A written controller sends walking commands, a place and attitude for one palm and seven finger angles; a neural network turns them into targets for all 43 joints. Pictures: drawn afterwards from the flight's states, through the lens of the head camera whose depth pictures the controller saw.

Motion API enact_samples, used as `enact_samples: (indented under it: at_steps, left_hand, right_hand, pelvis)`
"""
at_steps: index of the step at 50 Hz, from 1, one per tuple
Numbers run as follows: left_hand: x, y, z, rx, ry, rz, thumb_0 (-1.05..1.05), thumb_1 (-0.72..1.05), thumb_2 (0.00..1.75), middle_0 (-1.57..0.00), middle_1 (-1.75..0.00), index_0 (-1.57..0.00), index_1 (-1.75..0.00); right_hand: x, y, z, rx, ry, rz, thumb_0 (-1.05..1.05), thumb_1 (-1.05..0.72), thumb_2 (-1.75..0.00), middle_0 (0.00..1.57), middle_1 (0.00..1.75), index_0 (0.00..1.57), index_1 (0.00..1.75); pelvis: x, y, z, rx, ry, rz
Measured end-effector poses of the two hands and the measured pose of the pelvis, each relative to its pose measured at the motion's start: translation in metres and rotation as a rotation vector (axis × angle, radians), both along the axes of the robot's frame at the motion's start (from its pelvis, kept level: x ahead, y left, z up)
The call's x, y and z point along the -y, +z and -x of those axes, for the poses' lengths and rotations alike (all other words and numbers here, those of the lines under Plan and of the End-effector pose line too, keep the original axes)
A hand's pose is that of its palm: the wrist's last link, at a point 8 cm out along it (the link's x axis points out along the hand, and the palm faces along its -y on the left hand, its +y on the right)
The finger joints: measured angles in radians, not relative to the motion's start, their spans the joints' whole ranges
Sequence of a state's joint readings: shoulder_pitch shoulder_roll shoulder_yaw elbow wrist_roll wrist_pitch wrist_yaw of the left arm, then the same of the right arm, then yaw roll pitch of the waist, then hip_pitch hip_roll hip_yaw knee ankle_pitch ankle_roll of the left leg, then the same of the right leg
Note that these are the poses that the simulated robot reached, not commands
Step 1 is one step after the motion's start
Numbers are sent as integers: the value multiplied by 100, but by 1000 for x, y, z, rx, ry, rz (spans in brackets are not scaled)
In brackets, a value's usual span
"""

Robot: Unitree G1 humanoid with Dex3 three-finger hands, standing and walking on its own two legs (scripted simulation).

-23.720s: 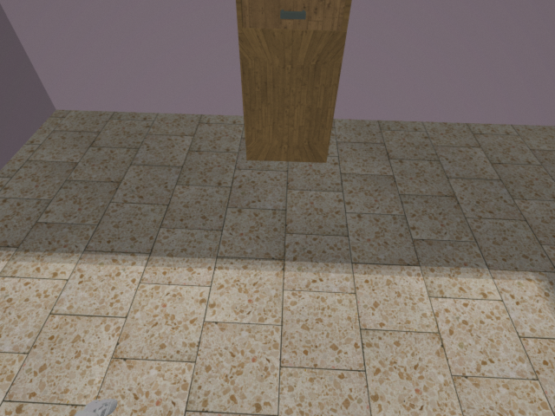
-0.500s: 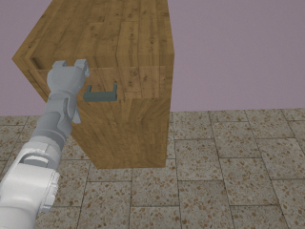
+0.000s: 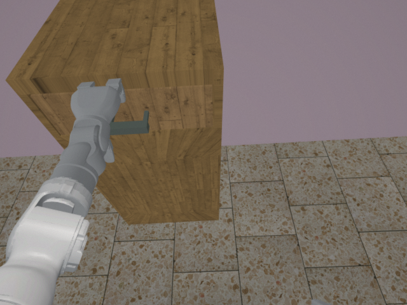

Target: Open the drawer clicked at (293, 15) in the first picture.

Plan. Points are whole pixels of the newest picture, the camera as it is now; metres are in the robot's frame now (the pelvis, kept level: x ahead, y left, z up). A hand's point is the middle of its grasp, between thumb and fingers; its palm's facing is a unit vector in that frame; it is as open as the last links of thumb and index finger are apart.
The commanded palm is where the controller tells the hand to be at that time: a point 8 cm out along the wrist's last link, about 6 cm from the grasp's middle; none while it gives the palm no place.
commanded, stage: re-aim the fingers above the handle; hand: left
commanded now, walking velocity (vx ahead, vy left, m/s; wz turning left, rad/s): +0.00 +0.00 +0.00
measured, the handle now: (128, 121) +0.52 +0.18 +0.03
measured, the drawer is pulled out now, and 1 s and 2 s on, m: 0.00 0.00 0.00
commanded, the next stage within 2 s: lower the fingers behind the handle in 0.24 s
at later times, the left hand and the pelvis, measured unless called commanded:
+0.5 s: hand (122, 117) +0.48 +0.17 +0.09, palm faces +0.07 +0.00 -1.00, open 13.6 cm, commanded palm +0.45 +0.21 +0.13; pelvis +0.00 +0.00 +0.00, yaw +0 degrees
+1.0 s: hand (108, 139) +0.46 +0.21 +0.04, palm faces -0.01 +0.00 -1.00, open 14.0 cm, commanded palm +0.45 +0.21 +0.10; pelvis -0.01 +0.00 -0.01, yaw +2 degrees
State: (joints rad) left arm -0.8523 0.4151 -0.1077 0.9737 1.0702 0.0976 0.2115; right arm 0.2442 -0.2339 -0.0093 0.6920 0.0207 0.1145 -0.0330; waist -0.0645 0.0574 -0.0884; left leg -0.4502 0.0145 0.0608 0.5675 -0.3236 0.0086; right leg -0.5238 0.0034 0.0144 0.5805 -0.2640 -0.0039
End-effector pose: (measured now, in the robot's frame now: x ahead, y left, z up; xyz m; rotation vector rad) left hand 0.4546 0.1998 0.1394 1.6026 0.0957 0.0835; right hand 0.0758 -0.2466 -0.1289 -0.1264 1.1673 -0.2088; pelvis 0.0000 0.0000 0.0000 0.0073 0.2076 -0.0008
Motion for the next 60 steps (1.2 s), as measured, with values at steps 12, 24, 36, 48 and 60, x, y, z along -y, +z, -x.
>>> enact_samples:
  at_steps: [12,24,36,48,60]
  left_hand:
    - [20,-7,11,-56,-226,69,0,-49,30,-33,-120,-32,-121]
    - [29,0,-1,87,-128,27,0,-49,30,-38,-125,-33,-124]
    - [15,-7,-2,-60,-45,8,0,-49,30,-34,-122,-31,-125]
    - [-15,-48,13,-26,-152,33,0,-49,30,-35,-122,-28,-119]
    - [-7,-50,-2,10,-70,32,0,-48,30,-35,-121,-32,-125]
  right_hand:
    - [30,12,29,-64,-20,109,1,-90,-90,20,30,20,30]
    - [16,2,22,-25,-26,35,1,-91,-90,20,30,20,30]
    - [15,8,29,23,-51,55,1,-90,-90,20,30,20,30]
    - [36,7,66,-127,-23,147,1,-90,-90,20,30,20,30]
    - [3,-6,55,-125,-38,50,1,-90,-90,20,30,20,30]
  pelvis:
    - [2,-1,-2,12,29,8]
    - [0,-2,4,-14,-3,1]
    - [5,-2,14,-4,-12,-3]
    - [-1,-12,13,-65,27,14]
    - [-14,-14,3,-83,19,23]
